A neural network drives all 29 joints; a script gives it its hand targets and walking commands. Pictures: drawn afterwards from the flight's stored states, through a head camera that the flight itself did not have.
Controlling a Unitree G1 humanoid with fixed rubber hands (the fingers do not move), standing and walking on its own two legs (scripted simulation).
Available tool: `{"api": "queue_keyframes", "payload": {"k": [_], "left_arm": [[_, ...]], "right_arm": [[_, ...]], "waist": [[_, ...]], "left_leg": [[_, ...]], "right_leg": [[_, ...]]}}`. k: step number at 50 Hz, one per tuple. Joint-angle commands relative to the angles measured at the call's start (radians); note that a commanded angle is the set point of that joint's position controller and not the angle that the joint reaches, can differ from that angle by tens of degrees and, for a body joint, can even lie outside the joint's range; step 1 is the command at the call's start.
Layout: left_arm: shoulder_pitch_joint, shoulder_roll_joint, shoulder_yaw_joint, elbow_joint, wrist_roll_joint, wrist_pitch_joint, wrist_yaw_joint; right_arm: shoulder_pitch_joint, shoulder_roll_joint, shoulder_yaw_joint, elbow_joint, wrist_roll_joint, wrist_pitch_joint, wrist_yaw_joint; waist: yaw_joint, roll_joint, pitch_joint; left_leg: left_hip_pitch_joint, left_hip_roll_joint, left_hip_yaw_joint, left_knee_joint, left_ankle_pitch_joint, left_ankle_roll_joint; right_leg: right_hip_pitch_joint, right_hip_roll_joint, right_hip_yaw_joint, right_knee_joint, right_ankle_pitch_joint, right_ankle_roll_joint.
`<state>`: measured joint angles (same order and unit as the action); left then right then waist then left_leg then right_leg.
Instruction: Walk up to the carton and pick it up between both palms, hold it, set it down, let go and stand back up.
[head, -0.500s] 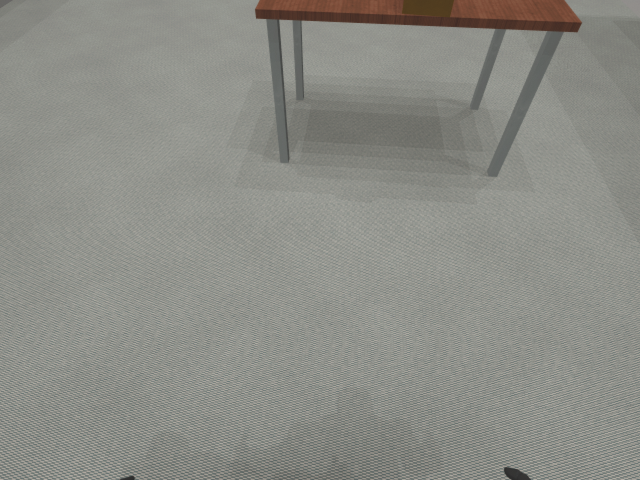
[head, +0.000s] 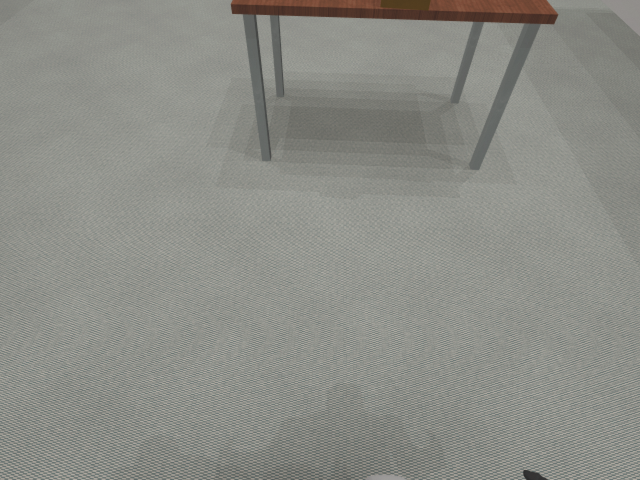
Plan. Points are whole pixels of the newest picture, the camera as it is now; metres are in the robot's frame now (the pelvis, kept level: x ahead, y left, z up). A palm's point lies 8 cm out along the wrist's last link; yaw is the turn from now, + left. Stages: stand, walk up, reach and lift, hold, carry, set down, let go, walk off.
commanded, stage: walk up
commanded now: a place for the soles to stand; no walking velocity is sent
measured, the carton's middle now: out of the picture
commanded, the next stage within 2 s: none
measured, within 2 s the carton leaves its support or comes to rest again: neither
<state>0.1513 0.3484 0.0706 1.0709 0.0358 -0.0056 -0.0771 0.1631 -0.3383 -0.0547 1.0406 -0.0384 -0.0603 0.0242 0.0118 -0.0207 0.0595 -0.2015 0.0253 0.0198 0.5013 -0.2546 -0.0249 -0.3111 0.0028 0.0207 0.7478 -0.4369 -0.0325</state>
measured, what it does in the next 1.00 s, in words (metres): walks ahead: right foot, then left foot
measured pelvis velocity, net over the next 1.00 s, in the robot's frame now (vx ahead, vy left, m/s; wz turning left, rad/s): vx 0.36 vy -0.11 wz -0.10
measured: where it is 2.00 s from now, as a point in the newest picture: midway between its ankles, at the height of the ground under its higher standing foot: (361, 310)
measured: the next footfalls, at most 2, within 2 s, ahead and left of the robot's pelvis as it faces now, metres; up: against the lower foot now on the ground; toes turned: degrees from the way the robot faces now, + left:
right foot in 0.10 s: +0.10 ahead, -0.14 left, +0.00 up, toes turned -3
left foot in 0.50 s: +0.33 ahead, +0.08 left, +0.00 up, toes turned +3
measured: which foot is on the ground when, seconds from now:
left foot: down 0.00-0.14, up 0.16-0.48, down 0.50-0.88, up 0.90-1.00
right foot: up 0.00-0.08, down 0.10-0.58, up 0.60-0.80, down 0.82-1.00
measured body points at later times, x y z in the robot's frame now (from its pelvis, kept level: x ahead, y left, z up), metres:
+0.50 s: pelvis +0.16 -0.05 -0.02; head +0.16 -0.06 +0.43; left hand +0.17 +0.26 -0.14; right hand +0.26 -0.36 -0.14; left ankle +0.28 +0.08 -0.73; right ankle +0.06 -0.14 -0.73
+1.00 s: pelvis +0.36 -0.11 -0.04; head +0.37 -0.15 +0.41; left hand +0.51 +0.20 -0.12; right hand +0.38 -0.46 -0.17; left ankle +0.34 +0.03 -0.67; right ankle +0.40 -0.23 -0.73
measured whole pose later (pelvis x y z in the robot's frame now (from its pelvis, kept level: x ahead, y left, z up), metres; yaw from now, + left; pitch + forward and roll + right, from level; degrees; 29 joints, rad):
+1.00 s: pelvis +0.36 -0.11 -0.04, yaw -5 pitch -5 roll +0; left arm 0.19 0.39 0.08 0.88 0.00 -0.08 -0.06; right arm 0.26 -0.48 -0.06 0.96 0.00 -0.04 0.03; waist -0.02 0.09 0.11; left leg -0.44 0.06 -0.01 1.30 -0.47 0.03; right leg -0.40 -0.04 -0.07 0.91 -0.42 -0.02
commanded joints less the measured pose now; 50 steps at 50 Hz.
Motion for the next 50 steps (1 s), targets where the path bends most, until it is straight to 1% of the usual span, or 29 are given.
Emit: {"api": "queue_keyframes", "payload": {"k": [1, 3, 5, 6, 7, 8, 9, 11, 13, 15, 17, 22, 25, 26, 27, 28, 29, 30, 32, 33, 36, 40, 42, 43, 44, 45, 46, 48, 50], "left_arm": [[-0.14, 0.255, 0.059, -0.172, 0.002, -0.048, -0.018], [-0.046, 0.279, 0.07, -0.163, -0.011, -0.054, -0.028], [0.162, 0.27, 0.092, -0.065, -0.009, -0.059, -0.022], [0.308, 0.304, 0.11, -0.014, -0.013, -0.067, -0.007], [0.377, 0.405, 0.132, -0.006, 0.001, -0.066, 0.008], [0.174, 0.413, 0.11, -0.095, 0.003, -0.066, 0.013], [0.09, 0.458, 0.129, -0.128, -0.012, -0.056, 0.012], [0.083, 0.393, 0.106, -0.138, -0.02, -0.074, 0.026], [0.007, 0.339, 0.088, -0.167, -0.022, -0.082, 0.031], [0.009, 0.321, 0.084, -0.182, -0.019, -0.085, 0.026], [0.07, 0.309, 0.07, -0.174, -0.022, -0.09, 0.03], [0.154, 0.344, 0.074, -0.2, -0.026, -0.097, 0.036], [0.079, 0.321, 0.059, -0.231, -0.031, -0.094, 0.036], [0.09, 0.297, 0.05, -0.243, -0.034, -0.095, 0.031], [0.12, 0.245, 0.03, -0.26, -0.039, -0.101, 0.033], [0.173, 0.221, 0.031, -0.249, -0.056, -0.103, 0.042], [0.128, 0.325, 0.047, -0.26, -0.053, -0.101, 0.057], [0.056, 0.339, 0.038, -0.259, -0.04, -0.105, 0.06], [0.068, 0.312, 0.04, -0.244, -0.049, -0.111, 0.052], [0.088, 0.308, 0.039, -0.241, -0.058, -0.107, 0.048], [0.075, 0.289, 0.047, -0.228, -0.043, -0.095, 0.024], [0.071, 0.274, 0.058, -0.233, -0.03, -0.099, -0.005], [0.292, 0.322, 0.099, -0.134, -0.022, -0.1, 0.001], [0.424, 0.398, 0.126, -0.098, -0.017, -0.098, 0.011], [0.433, 0.477, 0.131, -0.129, -0.019, -0.095, 0.02], [0.29, 0.508, 0.136, -0.167, -0.033, -0.091, 0.024], [0.211, 0.494, 0.129, -0.2, -0.043, -0.083, 0.027], [0.136, 0.408, 0.109, -0.257, -0.041, -0.091, 0.052], [0.097, 0.379, 0.088, -0.24, -0.03, -0.093, 0.056]], "right_arm": [[0.047, -0.354, -0.1, -0.096, -0.002, -0.047, -0.02], [-0.081, -0.379, -0.105, -0.143, -0.004, -0.037, -0.015], [-0.206, -0.341, -0.093, -0.19, -0.009, -0.02, -0.01], [-0.227, -0.284, -0.068, -0.208, -0.02, -0.017, 0.0], [-0.13, -0.169, -0.033, -0.197, -0.017, -0.012, 0.003], [-0.092, -0.209, -0.038, -0.215, -0.004, -0.004, -0.004], [-0.075, -0.321, -0.071, -0.195, 0.007, -0.007, -0.005], [-0.112, -0.322, -0.067, -0.167, 0.025, -0.018, 0.01], [0.026, -0.303, -0.071, -0.132, 0.032, -0.016, 0.011], [0.038, -0.301, -0.072, -0.135, 0.023, -0.023, 0.024], [-0.055, -0.297, -0.076, -0.168, 0.012, -0.028, 0.029], [-0.113, -0.29, -0.065, -0.207, 0.007, -0.043, 0.025], [0.021, -0.278, -0.073, -0.175, 0.012, -0.053, 0.013], [0.175, -0.316, -0.092, -0.136, 0.009, -0.059, 0.004], [0.307, -0.395, -0.129, -0.121, 0.003, -0.064, -0.01], [0.341, -0.474, -0.136, -0.124, 0.004, -0.066, -0.013], [0.246, -0.451, -0.143, -0.167, 0.037, -0.061, -0.013], [0.24, -0.403, -0.128, -0.165, 0.046, -0.05, -0.019], [0.187, -0.354, -0.109, -0.197, 0.039, -0.054, -0.027], [0.181, -0.365, -0.108, -0.204, 0.036, -0.061, -0.03], [0.039, -0.358, -0.091, -0.254, 0.033, -0.069, -0.028], [-0.018, -0.388, -0.091, -0.273, 0.028, -0.068, -0.012], [-0.055, -0.326, -0.063, -0.27, 0.026, -0.06, -0.007], [-0.053, -0.258, -0.037, -0.278, 0.026, -0.057, 0.002], [-0.022, -0.238, -0.032, -0.293, 0.033, -0.05, -0.001], [-0.009, -0.37, -0.059, -0.272, 0.039, -0.033, -0.011], [0.006, -0.395, -0.068, -0.246, 0.052, -0.036, -0.006], [-0.004, -0.349, -0.065, -0.209, 0.05, -0.036, -0.011], [0.05, -0.315, -0.056, -0.188, 0.045, -0.033, -0.01]], "waist": [[-0.061, 0.129, -0.032], [0.003, 0.247, -0.004], [0.141, 0.155, -0.082], [0.209, 0.04, -0.063], [0.224, -0.355, -0.013], [0.124, -0.266, 0.053], [0.095, -0.154, 0.103], [0.074, -0.071, 0.216], [0.011, -0.139, 0.134], [0.0, -0.192, 0.13], [0.021, -0.07, 0.178], [0.055, -0.104, 0.118], [-0.049, -0.049, 0.063], [-0.104, 0.077, -0.042], [-0.173, 0.212, -0.124], [-0.169, 0.365, -0.151], [-0.144, 0.252, -0.126], [-0.141, 0.144, -0.067], [-0.119, 0.11, -0.101], [-0.102, 0.127, -0.07], [-0.035, 0.163, 0.015], [-0.004, 0.237, -0.057], [0.142, 0.06, -0.131], [0.219, -0.217, -0.154], [0.218, -0.398, -0.151], [0.16, -0.221, -0.109], [0.118, -0.201, -0.144], [0.084, -0.117, -0.086], [0.045, -0.194, 0.03]], "left_leg": [[0.224, 0.391, -0.483, -0.329, -0.438, 0.301], [0.054, 0.388, -0.406, -0.267, -0.392, 0.283], [-0.253, 0.264, -0.188, -0.077, -0.437, 0.192], [-0.445, 0.127, -0.041, 0.165, -0.454, 0.131], [-0.611, -0.068, 0.154, 0.608, -0.458, 0.065], [-0.671, -0.115, -0.066, 0.704, -0.355, 0.047], [-0.596, -0.025, -0.126, 0.69, -0.273, 0.055], [-0.591, 0.049, -0.141, 0.682, -0.156, 0.068], [-0.477, 0.07, -0.135, 0.618, -0.081, 0.069], [-0.451, 0.095, -0.084, 0.52, -0.123, 0.057], [-0.467, 0.108, -0.099, 0.424, -0.121, 0.051], [-0.402, 0.09, -0.018, 0.213, -0.042, 0.063], [-0.029, -0.008, 0.092, 0.105, -0.002, 0.086], [0.187, -0.016, 0.05, 0.043, 0.077, 0.117], [0.376, 0.144, -0.213, -0.045, -0.133, 0.178], [0.461, 0.383, -0.723, -0.216, -0.335, 0.302], [0.477, 0.443, -0.857, -0.222, -0.281, 0.368], [0.402, 0.432, -0.729, -0.21, -0.166, 0.383], [0.299, 0.388, -0.453, -0.147, 0.181, 0.347], [0.219, 0.406, -0.419, -0.126, 0.232, 0.349], [-0.016, 0.363, -0.28, -0.14, 0.12, 0.29], [-0.161, 0.32, -0.135, -0.037, 0.04, 0.256], [-0.423, 0.229, -0.033, 0.258, -0.085, 0.162], [-0.613, 0.067, 0.128, 0.59, -0.166, 0.121], [-0.693, -0.098, 0.048, 0.825, -0.355, 0.071], [-0.661, -0.004, -0.068, 0.88, -0.276, 0.062], [-0.655, 0.025, -0.081, 0.865, -0.254, 0.064], [-0.654, 0.096, -0.072, 0.848, -0.179, 0.054], [-0.553, 0.113, -0.077, 0.766, -0.184, 0.052]], "right_leg": [[-0.402, -0.121, 0.121, 0.143, -0.044, 0.014], [-0.245, -0.17, 0.147, 0.009, -0.094, 0.01], [0.212, -0.123, 0.061, -0.176, 0.064, -0.018], [0.44, -0.073, 0.057, -0.262, 0.053, -0.016], [0.42, -0.225, 0.422, -0.512, -0.351, -0.026], [0.257, -0.367, 0.826, -0.743, -0.671, -0.054], [0.161, -0.411, 0.814, -0.743, -0.698, -0.11], [0.077, -0.342, 0.673, -0.694, -0.444, -0.1], [0.086, -0.286, 0.466, -0.627, -0.321, -0.087], [0.072, -0.278, 0.413, -0.576, -0.25, -0.211], [0.071, -0.315, 0.406, -0.567, -0.108, -0.246], [0.193, -0.31, 0.33, -0.474, 0.281, -0.201], [0.004, -0.183, 0.114, -0.252, 0.537, -0.13], [-0.077, -0.123, 0.09, -0.014, 0.597, -0.088], [-0.233, -0.01, -0.021, 0.28, 0.558, -0.034], [-0.433, 0.138, -0.01, 0.533, 0.002, 0.004], [-0.473, 0.054, 0.121, 0.575, -0.14, -0.015], [-0.52, 0.0, 0.109, 0.611, -0.1, 0.008], [-0.435, -0.056, 0.116, 0.563, -0.013, 0.017], [-0.405, -0.086, 0.136, 0.571, -0.012, 0.02], [-0.319, -0.169, 0.116, 0.333, 0.007, 0.016], [-0.042, -0.136, 0.01, -0.01, 0.057, 0.006], [0.368, -0.074, -0.003, -0.053, 0.162, -0.012], [0.492, -0.121, 0.134, -0.187, -0.079, -0.031], [0.391, -0.366, 0.78, -0.566, -0.476, -0.114], [0.348, -0.445, 0.886, -0.589, -0.535, -0.215], [0.383, -0.455, 0.879, -0.573, -0.479, -0.24], [0.327, -0.374, 0.559, -0.427, -0.114, -0.193], [0.093, -0.349, 0.451, -0.435, -0.097, -0.21]]}}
